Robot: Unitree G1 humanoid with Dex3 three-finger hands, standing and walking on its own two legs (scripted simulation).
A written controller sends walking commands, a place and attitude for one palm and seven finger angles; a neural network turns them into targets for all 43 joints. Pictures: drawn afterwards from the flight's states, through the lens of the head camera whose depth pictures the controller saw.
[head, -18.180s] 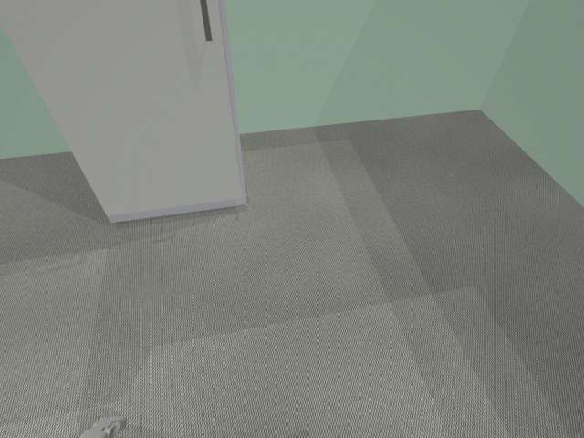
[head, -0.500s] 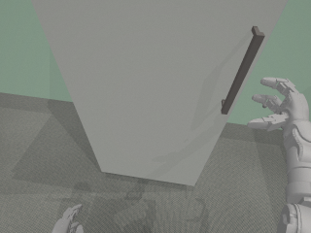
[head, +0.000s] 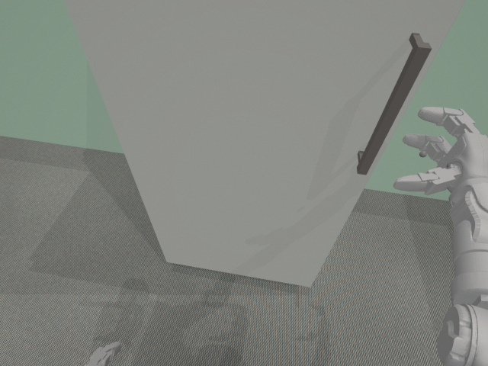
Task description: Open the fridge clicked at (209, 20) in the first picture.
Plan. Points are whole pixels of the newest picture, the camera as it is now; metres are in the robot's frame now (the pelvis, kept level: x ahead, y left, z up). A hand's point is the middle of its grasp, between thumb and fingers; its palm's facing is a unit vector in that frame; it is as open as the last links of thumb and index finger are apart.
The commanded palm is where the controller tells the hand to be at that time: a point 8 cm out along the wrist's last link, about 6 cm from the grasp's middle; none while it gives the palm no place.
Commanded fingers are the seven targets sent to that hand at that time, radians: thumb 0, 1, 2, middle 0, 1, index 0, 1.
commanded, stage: feel for the door with the fingertips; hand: right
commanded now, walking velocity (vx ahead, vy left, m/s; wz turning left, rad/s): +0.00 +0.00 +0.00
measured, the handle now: (384, 113) +0.50 -0.18 +0.17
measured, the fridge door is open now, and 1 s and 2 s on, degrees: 0 0 0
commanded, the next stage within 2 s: slide the fingers in behind the handle in 0.70 s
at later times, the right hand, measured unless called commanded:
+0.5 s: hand (398, 144) +0.44 -0.20 +0.16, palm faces +0.10 +0.99 -0.01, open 14.0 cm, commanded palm +0.42 -0.25 +0.16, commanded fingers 0.00 0.50 -0.30 0.30 1.20 0.30 1.20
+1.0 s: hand (402, 142) +0.45 -0.21 +0.16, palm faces +0.07 +1.00 +0.02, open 13.8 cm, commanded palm +0.42 -0.26 +0.16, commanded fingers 0.00 0.50 -0.30 0.30 1.20 0.30 1.20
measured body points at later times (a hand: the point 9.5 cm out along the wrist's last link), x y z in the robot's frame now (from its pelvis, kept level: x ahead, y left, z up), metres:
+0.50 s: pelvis +0.01 +0.00 +0.00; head +0.03 +0.01 +0.45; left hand +0.11 +0.25 -0.11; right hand +0.43 -0.25 +0.16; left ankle +0.04 +0.11 -0.73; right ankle -0.02 -0.11 -0.73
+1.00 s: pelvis +0.01 +0.00 +0.00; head +0.04 +0.00 +0.45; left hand +0.08 +0.26 -0.12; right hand +0.44 -0.26 +0.16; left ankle +0.04 +0.11 -0.73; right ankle -0.02 -0.11 -0.73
